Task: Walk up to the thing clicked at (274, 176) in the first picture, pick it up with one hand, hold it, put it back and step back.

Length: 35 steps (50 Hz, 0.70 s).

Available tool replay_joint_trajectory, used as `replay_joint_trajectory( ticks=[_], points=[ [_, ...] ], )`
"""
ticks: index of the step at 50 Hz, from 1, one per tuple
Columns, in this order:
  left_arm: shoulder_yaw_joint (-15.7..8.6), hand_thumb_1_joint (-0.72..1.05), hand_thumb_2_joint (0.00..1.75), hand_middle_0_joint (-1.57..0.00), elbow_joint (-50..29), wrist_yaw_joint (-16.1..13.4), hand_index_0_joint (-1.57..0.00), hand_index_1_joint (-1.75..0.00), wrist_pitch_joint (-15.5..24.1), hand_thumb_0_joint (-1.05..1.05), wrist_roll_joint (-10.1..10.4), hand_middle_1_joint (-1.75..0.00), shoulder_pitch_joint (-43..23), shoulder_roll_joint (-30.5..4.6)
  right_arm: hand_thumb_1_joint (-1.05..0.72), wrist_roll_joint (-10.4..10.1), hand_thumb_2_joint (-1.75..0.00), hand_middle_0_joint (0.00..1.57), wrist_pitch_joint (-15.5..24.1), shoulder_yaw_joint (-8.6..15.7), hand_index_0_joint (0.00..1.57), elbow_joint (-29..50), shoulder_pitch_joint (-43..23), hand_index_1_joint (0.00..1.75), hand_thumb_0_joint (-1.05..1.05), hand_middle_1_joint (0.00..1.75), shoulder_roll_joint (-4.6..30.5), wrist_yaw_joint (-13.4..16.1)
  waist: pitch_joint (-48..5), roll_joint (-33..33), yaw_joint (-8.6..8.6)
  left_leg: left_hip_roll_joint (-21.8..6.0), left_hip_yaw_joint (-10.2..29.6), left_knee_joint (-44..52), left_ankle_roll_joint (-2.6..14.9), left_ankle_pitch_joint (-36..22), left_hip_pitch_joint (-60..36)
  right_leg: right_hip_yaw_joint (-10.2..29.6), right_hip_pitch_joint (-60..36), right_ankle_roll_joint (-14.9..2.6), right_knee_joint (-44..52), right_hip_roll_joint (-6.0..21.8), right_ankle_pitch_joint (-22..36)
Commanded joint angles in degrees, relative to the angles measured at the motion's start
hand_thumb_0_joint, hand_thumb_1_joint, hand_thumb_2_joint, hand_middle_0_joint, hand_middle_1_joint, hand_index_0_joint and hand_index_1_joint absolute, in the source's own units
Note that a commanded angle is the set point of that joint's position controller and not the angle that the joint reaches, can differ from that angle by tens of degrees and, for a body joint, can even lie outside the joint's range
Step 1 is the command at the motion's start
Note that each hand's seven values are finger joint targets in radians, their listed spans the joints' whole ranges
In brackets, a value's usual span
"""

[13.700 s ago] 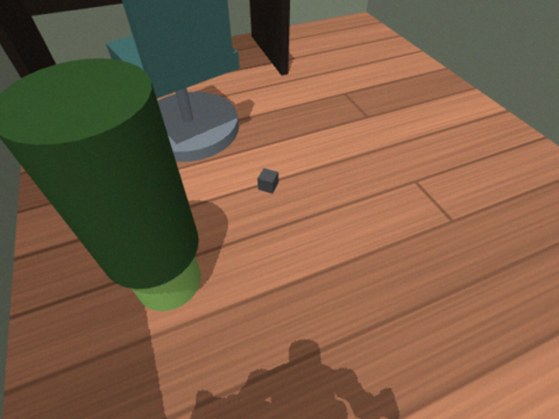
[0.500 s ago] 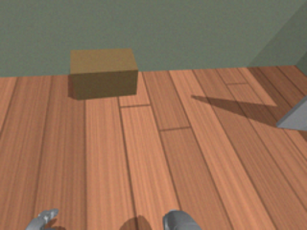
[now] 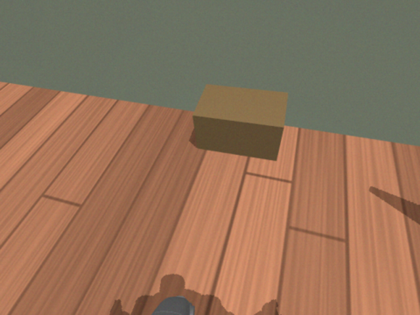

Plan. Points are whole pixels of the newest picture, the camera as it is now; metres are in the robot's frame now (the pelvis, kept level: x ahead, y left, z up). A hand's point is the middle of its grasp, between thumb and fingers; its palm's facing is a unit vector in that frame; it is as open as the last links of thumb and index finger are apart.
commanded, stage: walk up
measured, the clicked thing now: out of the picture +0.18 +1.52 -0.74
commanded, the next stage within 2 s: none
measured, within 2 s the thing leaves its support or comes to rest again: neither
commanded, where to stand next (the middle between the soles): +0.08 +0.08 m, yaw +76 degrees
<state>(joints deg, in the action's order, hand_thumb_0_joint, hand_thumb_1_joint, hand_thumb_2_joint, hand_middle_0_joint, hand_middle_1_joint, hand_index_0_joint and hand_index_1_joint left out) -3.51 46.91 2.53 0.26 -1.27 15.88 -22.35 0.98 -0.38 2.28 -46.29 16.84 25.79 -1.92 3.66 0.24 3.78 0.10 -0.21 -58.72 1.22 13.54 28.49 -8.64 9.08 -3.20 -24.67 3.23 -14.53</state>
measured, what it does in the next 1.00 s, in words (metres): steps on the spot, turning left: left foot, then right foot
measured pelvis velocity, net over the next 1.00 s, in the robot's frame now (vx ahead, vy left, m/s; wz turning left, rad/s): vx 0.02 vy -0.06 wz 0.89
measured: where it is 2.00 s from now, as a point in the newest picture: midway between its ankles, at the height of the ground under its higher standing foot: outside the picture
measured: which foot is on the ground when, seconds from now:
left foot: up 0.00-0.20, down 0.22-0.46, up 0.48-0.84, down 0.86-1.00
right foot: down 0.00-0.24, up 0.26-0.42, down 0.44-0.90, up 0.92-1.00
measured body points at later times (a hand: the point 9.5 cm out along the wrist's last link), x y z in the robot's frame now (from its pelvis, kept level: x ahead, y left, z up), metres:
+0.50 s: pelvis +0.06 -0.10 -0.04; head +0.12 -0.11 +0.40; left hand +0.00 +0.23 -0.12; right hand +0.33 -0.32 -0.15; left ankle +0.11 +0.04 -0.74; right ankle +0.15 -0.21 -0.75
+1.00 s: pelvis +0.02 -0.06 -0.04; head +0.01 -0.04 +0.41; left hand -0.22 +0.23 -0.14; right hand +0.33 -0.19 -0.12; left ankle -0.05 +0.05 -0.75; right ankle +0.13 -0.18 -0.70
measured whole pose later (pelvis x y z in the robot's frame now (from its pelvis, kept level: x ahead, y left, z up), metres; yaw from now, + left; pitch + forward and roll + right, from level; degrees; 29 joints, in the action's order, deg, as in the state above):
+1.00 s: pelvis +0.02 -0.06 -0.04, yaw +51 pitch -3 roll -1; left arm -4.3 49.1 -0.8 0.3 -1.3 16.1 -29.9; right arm 1.3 -2.9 4.1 -42.8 13.4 22.7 -6.2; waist 4.1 2.3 -0.9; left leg 1.4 4.1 -44.3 1.5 20.5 21.2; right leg -6.3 23.9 0.1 -61.9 10.5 -30.6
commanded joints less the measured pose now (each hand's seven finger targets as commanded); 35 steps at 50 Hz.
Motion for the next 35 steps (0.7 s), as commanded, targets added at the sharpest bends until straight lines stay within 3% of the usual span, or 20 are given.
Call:
replay_joint_trajectory(
  ticks=[1,5,9,10,11,12,13,14,16,18,21,22,23,24,25,26,28,30,33,35],
  points=[
    [-3.24,0.90,0.90,-0.20,-6.22,-1.81,-0.20,-0.30,2.17,0.00,0.41,-0.30,-0.47,-11.37,-0.90,0.25,-0.90,0.20,-1.18,1.83,0.20,4.92,-0.72,0.30,0.00,0.30,5.41,-1.12,-0.22,10.09,-0.08,-0.41,-2.06,8.34,-1.04,-2.98,5.28,3.21,-12.08,6.42,5.29,9.57,39.05],
    [-3.36,0.90,0.90,-0.20,-7.28,-3.02,-0.20,-0.30,1.17,0.00,0.16,-0.30,0.70,-12.56,-0.90,0.23,-0.90,0.20,-2.23,2.50,0.20,7.29,-5.08,0.30,0.00,0.30,5.21,-1.81,0.86,7.54,0.95,-1.19,-6.00,19.23,-1.17,-4.99,0.64,-1.32,-11.90,10.57,4.23,10.05,39.62],
    [-4.08,0.90,0.90,-0.20,-9.28,-4.53,-0.20,-0.30,0.29,0.00,1.10,-0.30,-4.83,-13.97,-0.90,0.77,-0.90,0.20,-3.31,4.66,0.20,6.38,4.05,0.30,0.00,0.30,7.39,-1.43,-6.14,6.77,-5.22,1.58,-9.56,25.57,1.94,-5.65,-19.23,-5.76,-5.06,14.02,-9.71,9.61,53.65],
    [-3.89,0.90,0.90,-0.20,-9.75,-4.89,-0.20,-0.30,0.30,0.00,1.47,-0.30,-5.51,-13.45,-0.90,1.22,-0.90,0.20,-3.71,5.72,0.20,6.15,7.34,0.30,0.00,0.30,8.82,-0.96,-7.70,3.16,-7.75,1.45,-7.01,27.06,5.07,-6.72,-25.75,-5.58,0.69,13.39,-20.97,8.26,48.64],
    [-3.45,0.90,0.90,-0.20,-9.57,-4.96,-0.20,-0.30,0.43,0.00,1.88,-0.30,-3.15,-11.93,-0.90,1.70,-0.90,0.20,-4.12,6.64,0.20,6.55,8.34,0.30,0.00,0.30,10.01,-0.34,-10.13,-5.07,-9.59,-0.86,-1.15,28.86,10.55,-12.53,-33.04,-5.97,9.08,12.36,-37.85,4.64,29.96],
    [-3.38,0.90,0.90,-0.20,-9.64,-4.88,-0.20,-0.30,0.17,0.00,2.41,-0.30,0.08,-9.48,-0.90,2.35,-0.90,0.20,-4.24,6.82,0.20,8.88,4.50,0.30,0.00,0.30,10.26,0.51,-9.71,-16.35,-8.48,-8.70,11.05,30.93,16.92,-28.62,-40.67,-4.54,24.14,13.27,-50.79,-2.37,-14.49],
    [-3.19,0.90,0.90,-0.20,-9.19,-5.11,-0.20,-0.30,-0.49,0.00,2.28,-0.30,2.32,-8.82,-0.90,2.28,-0.90,0.20,-4.51,6.89,0.20,11.34,1.64,0.30,0.00,0.30,10.02,0.98,-10.00,-11.50,-5.52,-15.14,19.57,31.41,20.01,-33.56,-33.62,2.51,25.14,12.54,-55.53,-1.49,-23.73],
    [-3.05,0.90,0.90,-0.20,-10.44,-5.48,-0.20,-0.30,-0.66,0.00,2.76,-0.30,1.05,-11.68,-0.90,1.10,-0.90,0.20,-4.70,7.18,0.20,13.53,-2.88,0.30,0.00,0.30,11.41,1.34,-8.37,-12.25,-4.97,-20.63,28.62,40.30,21.75,-17.82,-22.05,10.24,21.07,10.45,-57.56,0.16,-22.73],
    [-3.37,0.90,0.90,-0.20,-7.72,-5.40,-0.20,-0.30,-0.35,0.00,2.09,-0.30,4.67,-14.94,-0.90,1.01,-0.90,0.20,-4.92,6.55,0.20,17.73,-14.61,0.30,0.00,0.30,10.57,0.70,-1.91,-6.59,-0.82,-15.95,21.07,40.18,15.28,-8.08,-3.88,14.00,10.12,3.92,-43.79,3.28,-20.91],
    [-4.14,0.90,0.90,-0.20,-4.56,-5.75,-0.20,-0.30,-0.10,0.00,2.63,-0.30,7.72,-14.11,-0.90,3.32,-0.90,0.20,-5.37,6.19,0.20,18.50,-15.04,0.30,0.00,0.30,9.41,-0.75,1.47,-8.70,-1.02,-7.26,12.94,36.26,9.23,-5.74,-1.29,10.45,8.58,2.88,-24.02,2.97,-14.17],
    [-4.84,0.90,0.90,-0.20,-2.12,-6.88,-0.20,-0.30,1.41,0.00,2.29,-0.30,12.90,-12.48,-0.90,4.57,-0.90,0.20,-4.82,6.74,0.20,19.53,-13.04,0.30,0.00,0.30,7.98,-2.63,-4.96,-2.11,-0.54,-2.91,12.59,24.30,9.05,-12.59,0.03,3.33,-2.26,4.52,-5.48,-2.74,0.25],
    [-5.37,0.90,0.90,-0.20,-1.89,-7.14,-0.20,-0.30,1.80,0.00,1.51,-0.30,14.42,-14.14,-0.90,4.11,-0.90,0.20,-4.51,6.24,0.20,19.57,-11.78,0.30,0.00,0.30,6.22,-2.76,-6.82,2.98,0.88,0.20,11.71,20.11,6.89,-4.24,5.93,5.60,-9.52,3.18,-0.75,-0.93,7.43],
    [-5.94,0.90,0.90,-0.20,-3.47,-7.19,-0.20,-0.30,2.20,0.00,0.33,-0.30,13.23,-17.70,-0.90,3.65,-0.90,0.20,-4.34,5.69,0.20,18.89,-7.44,0.30,0.00,0.30,3.12,-2.71,-8.86,15.65,1.14,7.44,8.09,8.44,2.89,13.80,11.13,18.91,-11.45,-0.19,4.96,11.49,6.94],
    [-6.89,0.90,0.90,-0.20,-6.90,-7.43,-0.20,-0.30,2.09,0.00,-1.24,-0.30,5.92,-21.74,-0.90,4.31,-0.90,0.20,-4.66,6.56,0.20,18.84,-5.33,0.30,0.00,0.30,5.59,-2.36,-8.49,16.70,-1.01,4.32,9.09,-3.19,-1.47,16.73,12.75,31.94,-1.22,-7.93,8.78,27.22,-1.94],
    [-7.41,0.90,0.90,-0.20,-9.59,-7.51,-0.20,-0.30,2.11,0.00,-1.32,-0.30,-1.23,-23.66,-0.90,4.19,-0.90,0.20,-5.34,8.90,0.20,17.56,-4.46,0.30,0.00,0.30,11.56,-2.17,-6.29,14.25,-2.71,-0.18,11.27,-11.22,-2.04,16.24,8.06,38.58,7.83,-13.70,10.95,32.68,-9.01],
    [-7.31,0.90,0.90,-0.20,-9.80,-7.66,-0.20,-0.30,2.51,0.00,-1.15,-0.30,-3.46,-21.73,-0.90,4.21,-0.90,0.20,-5.32,9.66,0.20,15.87,-5.04,0.30,0.00,0.30,14.00,-2.48,-3.46,9.67,-3.80,-3.01,10.60,-13.20,-2.31,13.88,7.84,35.92,9.06,-14.82,9.64,31.79,-9.62],
    [-6.28,0.90,0.90,-0.20,-7.66,-7.97,-0.20,-0.30,3.39,0.00,-0.51,-0.30,-1.19,-17.25,-0.90,3.83,-0.90,0.20,-4.57,9.00,0.20,13.65,-6.22,0.30,0.00,0.30,11.59,-3.64,-3.23,2.63,-4.02,-1.42,9.49,-12.67,-2.65,6.93,8.58,18.55,5.27,-8.56,4.12,21.41,-0.66],
    [-6.36,0.90,0.90,-0.20,-5.04,-7.60,-0.20,-0.30,3.75,0.00,-0.44,-0.30,4.41,-18.18,-0.90,3.37,-0.90,0.20,-4.40,7.55,0.20,14.55,-7.39,0.30,0.00,0.30,8.55,-4.50,-4.26,4.55,-2.17,-0.72,7.53,-9.87,-2.34,5.26,9.90,11.53,-1.04,-4.94,0.18,17.41,9.04],
    [-6.33,0.90,0.90,-0.20,-5.29,-6.77,-0.20,-0.30,3.89,0.00,0.18,-0.30,8.17,-20.10,-0.90,3.28,-0.90,0.20,-3.84,6.64,0.20,14.27,-7.76,0.30,0.00,0.30,7.40,-4.85,-7.26,5.78,-0.83,-1.12,3.99,-3.37,-2.55,4.79,12.27,6.57,-12.54,-4.05,-3.10,16.34,25.11],
    [-6.78,0.90,0.90,-0.20,-6.66,-6.29,-0.20,-0.30,3.90,0.00,-0.33,-0.30,6.77,-21.85,-0.90,2.63,-0.90,0.20,-3.84,6.59,0.20,14.52,-10.03,0.30,0.00,0.30,7.58,-4.84,-6.96,8.67,0.10,-2.75,3.74,2.22,-2.99,7.44,12.01,5.81,-13.79,-6.16,-2.51,19.01,24.38]
  ],
)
